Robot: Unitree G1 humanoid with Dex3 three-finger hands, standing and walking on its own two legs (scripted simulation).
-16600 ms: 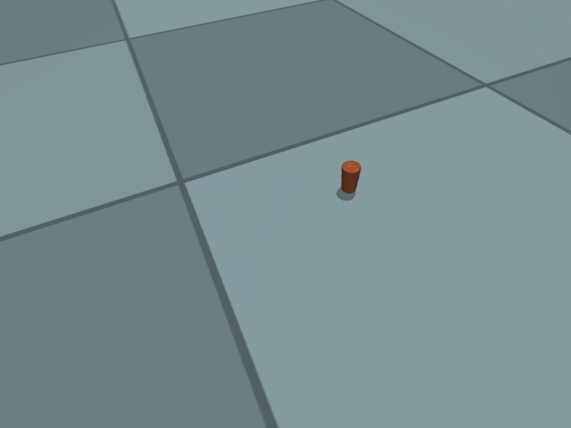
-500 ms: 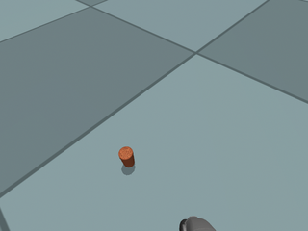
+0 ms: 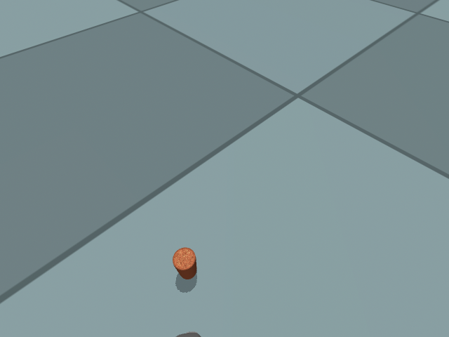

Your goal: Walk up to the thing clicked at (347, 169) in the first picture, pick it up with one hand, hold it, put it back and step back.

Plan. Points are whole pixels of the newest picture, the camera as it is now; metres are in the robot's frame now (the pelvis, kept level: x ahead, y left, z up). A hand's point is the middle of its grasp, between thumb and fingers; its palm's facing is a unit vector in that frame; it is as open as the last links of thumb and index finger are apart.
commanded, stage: walk up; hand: left
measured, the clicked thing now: (186, 265) +0.49 +0.21 -0.68
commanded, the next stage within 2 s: stand in 1.52 s
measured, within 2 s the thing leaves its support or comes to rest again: neither
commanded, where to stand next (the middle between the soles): +0.15 +0.01 m, yaw -1 degrees
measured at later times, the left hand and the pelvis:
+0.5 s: hand out of the picture +0.14 +0.25 -0.13, palm faces -0.08 -0.91 -0.40, open 7.4 cm; pelvis +0.06 -0.01 +0.00, yaw -2 degrees
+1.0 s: hand (117, 327) +0.17 +0.24 -0.13, palm faces -0.04 -0.94 -0.32, open 7.4 cm; pelvis +0.06 +0.00 +0.02, yaw -1 degrees
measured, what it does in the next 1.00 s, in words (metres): steps on the spot: right foot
